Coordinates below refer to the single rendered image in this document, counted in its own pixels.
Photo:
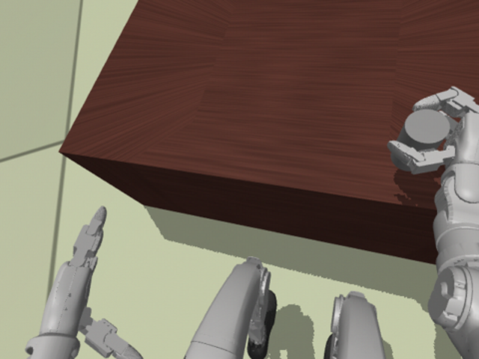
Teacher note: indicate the can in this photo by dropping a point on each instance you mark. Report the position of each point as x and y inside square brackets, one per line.
[423, 129]

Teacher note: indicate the left robot hand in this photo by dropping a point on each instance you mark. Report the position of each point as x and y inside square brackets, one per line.
[66, 310]

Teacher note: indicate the right robot arm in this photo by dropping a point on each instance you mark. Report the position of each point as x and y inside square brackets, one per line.
[454, 301]

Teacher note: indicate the left robot foot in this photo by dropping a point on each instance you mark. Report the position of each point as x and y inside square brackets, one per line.
[260, 351]

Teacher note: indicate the left robot arm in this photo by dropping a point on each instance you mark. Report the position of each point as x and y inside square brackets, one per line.
[53, 346]

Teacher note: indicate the right robot hand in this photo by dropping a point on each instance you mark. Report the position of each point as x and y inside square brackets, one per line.
[462, 141]

